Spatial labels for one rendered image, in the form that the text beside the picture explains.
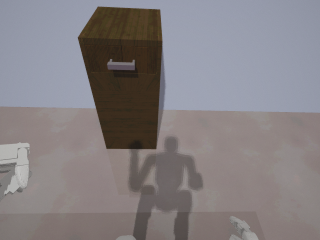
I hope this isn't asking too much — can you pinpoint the drawer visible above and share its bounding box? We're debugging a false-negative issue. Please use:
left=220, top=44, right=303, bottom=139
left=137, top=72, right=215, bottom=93
left=85, top=44, right=157, bottom=74

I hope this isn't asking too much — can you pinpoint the robot right hand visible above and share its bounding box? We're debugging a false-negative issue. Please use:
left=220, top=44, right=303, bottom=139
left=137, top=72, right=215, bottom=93
left=229, top=216, right=259, bottom=240

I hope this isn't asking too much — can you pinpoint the handle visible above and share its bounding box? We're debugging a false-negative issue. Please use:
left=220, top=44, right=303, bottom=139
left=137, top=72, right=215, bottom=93
left=107, top=59, right=135, bottom=71

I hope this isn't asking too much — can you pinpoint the robot left hand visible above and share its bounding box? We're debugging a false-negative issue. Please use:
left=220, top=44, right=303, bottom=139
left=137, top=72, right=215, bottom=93
left=0, top=142, right=33, bottom=202

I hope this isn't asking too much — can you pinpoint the cabinet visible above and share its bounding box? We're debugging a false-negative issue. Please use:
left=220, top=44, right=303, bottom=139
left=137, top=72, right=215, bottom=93
left=78, top=6, right=163, bottom=149

